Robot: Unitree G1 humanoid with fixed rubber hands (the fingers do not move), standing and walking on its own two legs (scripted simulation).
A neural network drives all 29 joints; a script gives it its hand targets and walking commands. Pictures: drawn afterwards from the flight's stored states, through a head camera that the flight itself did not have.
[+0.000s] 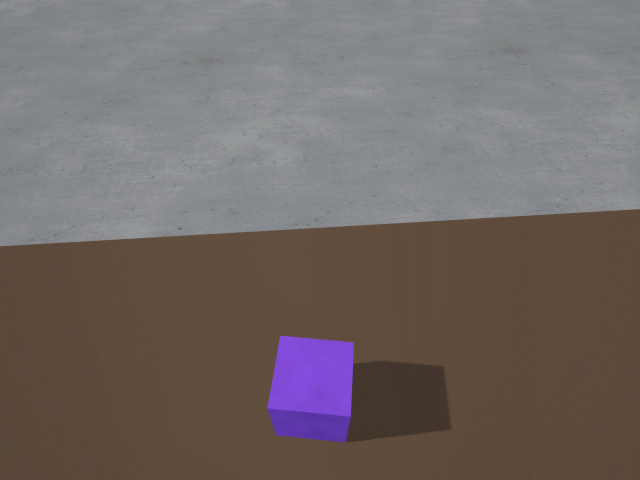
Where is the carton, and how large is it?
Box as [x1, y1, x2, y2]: [267, 336, 353, 441]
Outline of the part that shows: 280,336 267,407 275,433 279,435 345,441 350,418 353,342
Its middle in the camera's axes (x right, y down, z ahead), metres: -0.02 +0.43 +1.12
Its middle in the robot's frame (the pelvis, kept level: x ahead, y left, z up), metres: +0.46 +0.02 -0.65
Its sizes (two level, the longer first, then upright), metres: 0.210 0.200 0.250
